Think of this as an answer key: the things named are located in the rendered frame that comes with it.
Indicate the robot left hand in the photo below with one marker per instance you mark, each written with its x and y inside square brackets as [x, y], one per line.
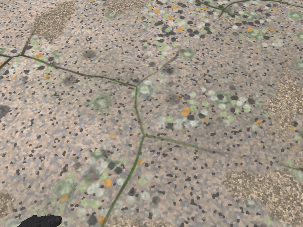
[43, 221]

